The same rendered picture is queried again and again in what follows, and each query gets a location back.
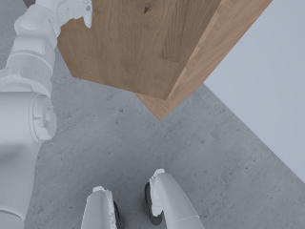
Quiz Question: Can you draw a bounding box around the left robot upper arm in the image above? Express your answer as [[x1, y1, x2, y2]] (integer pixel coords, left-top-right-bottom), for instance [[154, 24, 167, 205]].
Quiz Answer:
[[0, 92, 57, 229]]

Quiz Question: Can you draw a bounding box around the cupboard door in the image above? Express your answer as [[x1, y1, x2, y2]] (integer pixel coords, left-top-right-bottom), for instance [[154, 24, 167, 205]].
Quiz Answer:
[[56, 0, 222, 100]]

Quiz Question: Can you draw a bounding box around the right robot thigh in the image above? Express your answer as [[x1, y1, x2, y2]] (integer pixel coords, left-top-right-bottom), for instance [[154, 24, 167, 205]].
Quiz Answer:
[[149, 173, 205, 229]]

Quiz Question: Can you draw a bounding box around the robot left hand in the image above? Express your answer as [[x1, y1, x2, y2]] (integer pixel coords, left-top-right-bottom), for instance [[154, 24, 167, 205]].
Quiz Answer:
[[35, 0, 92, 28]]

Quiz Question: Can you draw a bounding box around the robot right foot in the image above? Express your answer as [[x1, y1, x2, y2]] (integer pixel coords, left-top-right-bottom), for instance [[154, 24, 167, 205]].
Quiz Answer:
[[144, 182, 162, 225]]

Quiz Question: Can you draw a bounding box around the robot left forearm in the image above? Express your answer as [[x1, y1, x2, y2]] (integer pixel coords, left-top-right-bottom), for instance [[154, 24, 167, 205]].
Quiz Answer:
[[0, 4, 61, 99]]

